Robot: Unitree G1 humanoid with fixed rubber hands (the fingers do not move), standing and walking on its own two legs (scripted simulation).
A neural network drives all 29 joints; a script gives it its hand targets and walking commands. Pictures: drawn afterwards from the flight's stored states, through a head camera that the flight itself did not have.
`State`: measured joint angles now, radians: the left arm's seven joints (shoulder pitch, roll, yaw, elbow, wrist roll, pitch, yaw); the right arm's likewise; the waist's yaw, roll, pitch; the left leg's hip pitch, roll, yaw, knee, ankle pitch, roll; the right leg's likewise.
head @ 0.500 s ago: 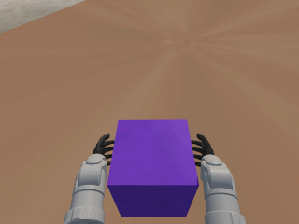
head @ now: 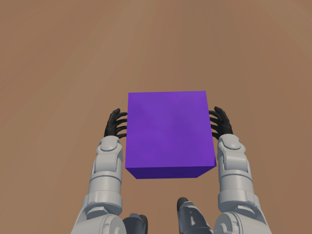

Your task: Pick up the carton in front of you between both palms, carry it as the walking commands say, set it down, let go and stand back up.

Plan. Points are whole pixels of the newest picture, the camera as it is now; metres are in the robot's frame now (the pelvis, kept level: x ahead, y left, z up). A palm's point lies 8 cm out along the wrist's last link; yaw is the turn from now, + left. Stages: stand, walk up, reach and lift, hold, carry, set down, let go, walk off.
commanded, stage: set down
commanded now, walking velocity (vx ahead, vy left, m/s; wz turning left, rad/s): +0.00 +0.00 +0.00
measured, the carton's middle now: (166, 140) +0.37 -0.04 -0.13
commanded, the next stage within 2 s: none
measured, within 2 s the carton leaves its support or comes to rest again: neither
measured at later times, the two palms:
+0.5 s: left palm (127, 138) +0.41 +0.09 -0.20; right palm (213, 139) +0.39 -0.20 -0.21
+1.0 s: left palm (138, 139) +0.45 +0.08 -0.36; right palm (207, 146) +0.40 -0.22 -0.37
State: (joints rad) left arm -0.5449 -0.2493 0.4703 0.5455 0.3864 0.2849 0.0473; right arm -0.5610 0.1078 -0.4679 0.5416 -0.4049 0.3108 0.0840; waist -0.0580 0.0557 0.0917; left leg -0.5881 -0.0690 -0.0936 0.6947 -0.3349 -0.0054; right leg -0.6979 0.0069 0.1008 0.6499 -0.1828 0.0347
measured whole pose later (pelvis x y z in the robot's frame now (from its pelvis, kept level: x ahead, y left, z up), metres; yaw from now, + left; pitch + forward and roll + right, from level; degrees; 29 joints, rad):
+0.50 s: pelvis -0.04 -0.02 -0.13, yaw +3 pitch +41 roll +3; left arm -0.81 -0.12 0.46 0.62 0.23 0.24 0.07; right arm -0.80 0.07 -0.49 0.57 -0.29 0.28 0.01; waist -0.07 0.08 -0.18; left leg -1.53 -0.12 -0.11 1.32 -0.50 -0.06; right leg -1.64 0.05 0.11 1.26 -0.33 0.04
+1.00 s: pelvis -0.07 -0.01 -0.25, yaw +5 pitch +47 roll +3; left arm -1.15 0.03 0.38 0.84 0.17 0.25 0.11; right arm -1.03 -0.03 -0.52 0.65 -0.23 0.29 -0.04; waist -0.11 0.08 -0.10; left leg -2.00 -0.19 -0.08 1.77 -0.60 -0.07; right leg -2.11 0.07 0.13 1.69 -0.40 0.09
